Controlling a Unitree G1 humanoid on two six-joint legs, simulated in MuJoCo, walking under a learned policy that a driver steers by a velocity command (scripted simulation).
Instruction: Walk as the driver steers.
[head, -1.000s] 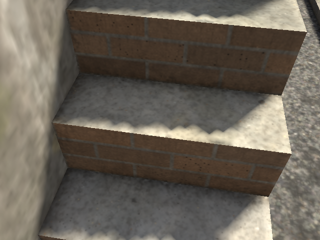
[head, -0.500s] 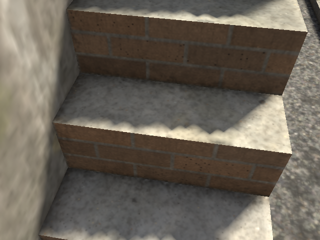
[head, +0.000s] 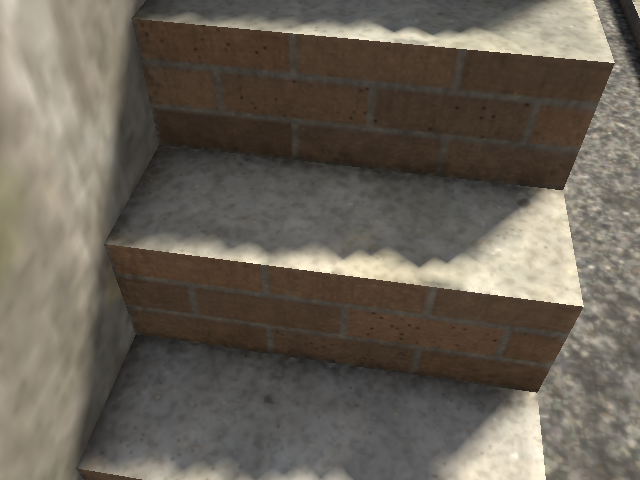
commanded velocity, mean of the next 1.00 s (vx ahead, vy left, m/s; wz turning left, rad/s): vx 0.45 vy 0.00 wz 0.00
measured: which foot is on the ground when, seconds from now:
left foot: down 0.00-1.00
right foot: down 0.00-1.00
